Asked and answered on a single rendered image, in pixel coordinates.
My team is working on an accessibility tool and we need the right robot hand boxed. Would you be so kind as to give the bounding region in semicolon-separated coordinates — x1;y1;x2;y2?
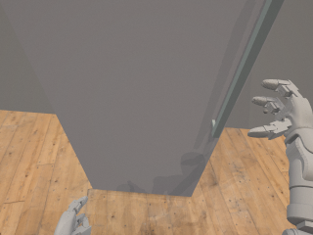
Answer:
247;79;313;140

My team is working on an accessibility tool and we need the left robot hand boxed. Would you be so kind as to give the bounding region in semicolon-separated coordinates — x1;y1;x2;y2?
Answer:
54;196;92;235

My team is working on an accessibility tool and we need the fridge door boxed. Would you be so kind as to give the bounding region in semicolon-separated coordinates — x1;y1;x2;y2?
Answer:
0;0;286;197

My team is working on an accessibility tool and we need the handle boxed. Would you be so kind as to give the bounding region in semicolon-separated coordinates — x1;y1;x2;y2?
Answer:
211;0;285;138

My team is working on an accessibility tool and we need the robot right forearm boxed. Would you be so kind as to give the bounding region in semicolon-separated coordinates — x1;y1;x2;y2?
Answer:
284;128;313;235

